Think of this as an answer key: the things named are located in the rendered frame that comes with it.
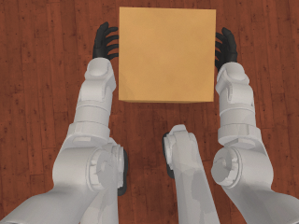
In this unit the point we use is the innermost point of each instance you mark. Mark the left robot forearm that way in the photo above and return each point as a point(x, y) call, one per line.
point(90, 126)

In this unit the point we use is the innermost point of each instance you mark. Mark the right robot forearm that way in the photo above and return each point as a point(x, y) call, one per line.
point(237, 110)

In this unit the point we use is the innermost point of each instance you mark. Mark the robot right hand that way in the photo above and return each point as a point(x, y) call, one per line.
point(227, 53)

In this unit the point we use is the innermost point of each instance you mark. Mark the right robot shin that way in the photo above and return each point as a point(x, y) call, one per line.
point(181, 127)

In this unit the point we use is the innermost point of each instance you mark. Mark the robot left hand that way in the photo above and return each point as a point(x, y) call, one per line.
point(100, 48)

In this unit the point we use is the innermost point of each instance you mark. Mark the right robot upper arm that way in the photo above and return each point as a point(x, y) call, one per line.
point(246, 177)

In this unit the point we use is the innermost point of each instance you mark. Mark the right robot foot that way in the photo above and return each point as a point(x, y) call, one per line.
point(169, 171)

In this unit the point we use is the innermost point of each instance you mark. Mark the carton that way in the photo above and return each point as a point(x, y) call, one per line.
point(166, 55)

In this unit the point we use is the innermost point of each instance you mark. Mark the left robot upper arm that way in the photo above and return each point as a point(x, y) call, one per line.
point(79, 174)

